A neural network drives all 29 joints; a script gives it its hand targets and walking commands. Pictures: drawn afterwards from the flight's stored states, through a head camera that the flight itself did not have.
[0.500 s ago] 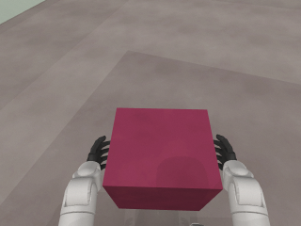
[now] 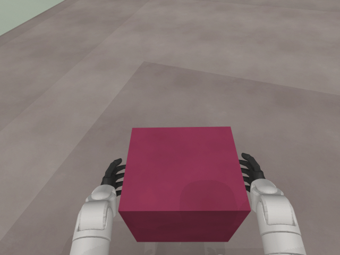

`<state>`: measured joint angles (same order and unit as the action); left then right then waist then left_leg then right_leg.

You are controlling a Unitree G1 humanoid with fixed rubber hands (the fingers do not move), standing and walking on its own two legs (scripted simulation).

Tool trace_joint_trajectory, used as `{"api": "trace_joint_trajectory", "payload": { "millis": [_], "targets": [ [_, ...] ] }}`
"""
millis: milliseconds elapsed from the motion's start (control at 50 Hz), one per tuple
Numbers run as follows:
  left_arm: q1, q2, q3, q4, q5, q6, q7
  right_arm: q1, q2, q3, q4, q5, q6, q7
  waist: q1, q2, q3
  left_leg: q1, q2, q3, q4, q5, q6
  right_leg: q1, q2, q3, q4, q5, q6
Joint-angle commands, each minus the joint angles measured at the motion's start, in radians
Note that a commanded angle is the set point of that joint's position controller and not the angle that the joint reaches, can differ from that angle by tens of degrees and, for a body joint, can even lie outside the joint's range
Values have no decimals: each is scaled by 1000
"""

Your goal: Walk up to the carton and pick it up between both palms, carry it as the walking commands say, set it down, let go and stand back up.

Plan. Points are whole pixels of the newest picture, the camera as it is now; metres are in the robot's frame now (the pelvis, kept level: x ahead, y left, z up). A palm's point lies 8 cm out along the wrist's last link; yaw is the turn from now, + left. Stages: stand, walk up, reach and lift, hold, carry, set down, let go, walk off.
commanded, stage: carry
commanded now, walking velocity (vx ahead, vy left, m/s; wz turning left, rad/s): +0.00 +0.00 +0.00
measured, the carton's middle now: (181, 186) +0.30 +0.00 -0.06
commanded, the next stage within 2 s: hold in 1.64 s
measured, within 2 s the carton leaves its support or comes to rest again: neither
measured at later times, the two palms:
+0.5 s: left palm (106, 190) +0.26 +0.17 +0.02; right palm (257, 188) +0.26 -0.17 +0.01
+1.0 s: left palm (99, 187) +0.26 +0.19 +0.03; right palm (251, 188) +0.26 -0.16 +0.02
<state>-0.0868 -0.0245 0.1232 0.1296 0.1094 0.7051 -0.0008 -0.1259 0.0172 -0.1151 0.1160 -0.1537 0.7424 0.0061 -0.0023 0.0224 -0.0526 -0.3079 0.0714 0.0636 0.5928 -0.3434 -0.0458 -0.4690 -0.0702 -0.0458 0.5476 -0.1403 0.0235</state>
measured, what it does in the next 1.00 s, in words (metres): stands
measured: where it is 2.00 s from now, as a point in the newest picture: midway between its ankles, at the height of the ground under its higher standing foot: outside the picture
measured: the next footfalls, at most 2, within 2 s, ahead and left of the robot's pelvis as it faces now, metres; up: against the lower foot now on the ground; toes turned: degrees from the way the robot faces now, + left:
none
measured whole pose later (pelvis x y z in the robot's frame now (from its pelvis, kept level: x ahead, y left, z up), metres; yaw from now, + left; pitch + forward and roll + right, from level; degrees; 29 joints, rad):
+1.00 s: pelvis +0.00 +0.02 +0.00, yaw +0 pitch +2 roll +0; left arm -0.08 -0.02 0.11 0.12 0.10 0.73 -0.02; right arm -0.05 0.05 -0.13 0.06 -0.16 0.73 0.01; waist 0.01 0.04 -0.10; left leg -0.29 0.06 0.07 0.64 -0.38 -0.02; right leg -0.45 -0.09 -0.03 0.57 -0.15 0.05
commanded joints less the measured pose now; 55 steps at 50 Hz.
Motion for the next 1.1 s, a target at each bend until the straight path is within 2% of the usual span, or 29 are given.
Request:
{"api": "trace_joint_trajectory", "payload": {
  "millis": [0,20,60,100,120,160,260,300,340,400,420,460,500,520,540,600,660,700,720,800,820,840,860,900,940,960,1020,1040,1080],
  "targets": [
    [-588,-886,-672,-394,-274,-63,-187,-593,901,701,-398,292,-94,158,7,63,-461,72,79,-71,-82,227,78,324,-86,78,-50,147,-54],
    [-556,-885,-685,-342,-271,-53,-197,-502,910,695,-305,262,-75,161,-6,-40,-466,115,77,-50,-60,234,88,296,-83,76,-51,201,-47],
    [-536,-857,-704,-524,-305,-68,-181,-491,907,719,-471,314,-85,151,-1,-9,-565,219,83,-25,-14,445,61,310,-79,67,7,419,-67],
    [-520,-839,-694,-397,-260,-59,-190,-472,870,697,-367,271,-86,164,0,11,-491,190,102,-55,-4,572,80,280,-64,30,30,423,-27],
    [-523,-811,-672,-388,-255,-60,-198,-541,842,703,-414,282,-95,165,2,-16,-476,152,109,-73,-14,522,76,300,-66,21,42,328,-31],
    [-493,-749,-620,-286,-200,-39,-177,-456,771,626,-265,226,-64,155,9,96,-399,102,102,-62,-58,411,76,246,-77,69,9,215,-49],
    [-470,-779,-615,-222,-200,-44,-188,-526,771,628,-276,214,-73,157,3,-83,-319,42,85,-57,-66,234,81,242,-85,49,-48,206,-37],
    [-520,-759,-567,-158,-175,-42,-183,-599,763,606,-244,209,-72,158,9,-84,-278,1,96,-87,-120,96,93,218,-74,79,-77,20,-33],
    [-443,-775,-542,-93,-167,-45,-182,-603,777,615,-229,217,-78,155,10,-99,-287,25,92,-82,-102,172,94,219,-82,82,-67,114,-36],
    [-535,-786,-556,-148,-184,-61,-185,-607,801,619,-208,223,-76,161,6,-124,-247,4,64,-69,-116,34,87,191,-96,95,-118,25,-37],
    [-588,-798,-560,-158,-191,-60,-187,-614,797,586,-190,205,-81,164,6,-52,-212,-17,65,-67,-134,17,84,164,-94,105,-139,-72,-38],
    [-681,-779,-565,-252,-204,-82,-183,-637,849,608,-174,218,-86,165,7,-133,-235,-38,61,-84,-137,-76,88,183,-84,111,-174,-216,-42],
    [-661,-802,-587,-272,-202,-69,-179,-606,854,585,-165,216,-76,167,11,32,-224,-43,70,-117,-223,-104,83,143,-83,114,-139,-228,-39],
    [-596,-847,-597,-235,-217,-64,-186,-645,888,621,-242,238,-94,162,9,-10,-290,-14,78,-122,-216,-113,98,184,-46,65,-113,-191,-34],
    [-637,-831,-593,-265,-225,-63,-182,-619,877,606,-207,243,-86,163,13,50,-253,-74,71,-118,-224,-138,92,208,-48,72,-106,-172,-29],
    [-615,-863,-617,-304,-233,-69,-187,-596,902,644,-253,250,-88,164,0,-61,-350,25,37,-38,-89,27,74,223,-104,136,-185,-81,-44],
    [-576,-881,-672,-394,-282,-69,-191,-558,911,706,-362,299,-88,167,-1,32,-505,163,66,-40,-36,290,75,287,-101,101,-54,300,-58],
    [-522,-836,-655,-377,-270,-51,-190,-474,866,670,-351,275,-79,163,1,42,-515,155,94,-59,-54,383,84,279,-67,55,-17,276,-41],
    [-545,-838,-660,-368,-253,-49,-198,-444,885,663,-268,239,-64,163,-2,-18,-461,94,86,-60,-47,347,91,309,-64,32,-34,210,-29],
    [-598,-790,-684,-448,-257,-60,-190,-462,840,660,-316,245,-72,168,2,23,-470,127,105,-69,-57,384,88,236,-57,43,-1,186,-32],
    [-468,-789,-645,-274,-217,-34,-188,-475,791,646,-310,237,-72,164,2,29,-461,150,115,-77,-57,385,84,210,-74,67,3,216,-42],
    [-467,-781,-618,-253,-208,-45,-189,-463,804,641,-270,227,-76,162,5,-49,-444,107,95,-59,-46,327,88,252,-78,60,-17,220,-39],
    [-574,-757,-642,-318,-229,-58,-193,-491,766,635,-302,217,-82,163,4,-19,-416,77,92,-74,-63,305,93,234,-67,66,-13,182,-38],
    [-476,-786,-570,-149,-180,-40,-190,-580,772,629,-271,219,-82,158,7,-53,-378,36,79,-82,-80,168,109,251,-77,69,-62,103,-45],
    [-545,-790,-616,-249,-215,-54,-191,-560,770,617,-280,215,-80,155,3,-29,-298,19,86,-69,-98,167,94,202,-76,48,-82,95,-30],
    [-557,-788,-607,-247,-203,-63,-188,-600,791,653,-280,231,-82,163,3,-112,-268,5,71,-49,-76,115,88,198,-77,56,-99,120,-30],
    [-578,-799,-574,-195,-195,-58,-184,-641,807,630,-233,237,-80,165,7,-77,-255,-8,90,-85,-113,187,90,215,-88,43,-47,111,-17],
    [-603,-794,-594,-236,-200,-52,-178,-523,807,577,-167,194,-65,163,4,-19,-258,-13,80,-99,-162,51,96,183,-72,57,-76,4,-17],
    [-508,-782,-557,-150,-184,-48,-180,-562,812,606,-174,218,-72,161,8,-52,-308,-6,100,-131,-149,87,110,228,-62,55,-74,-17,-25]
  ]
}}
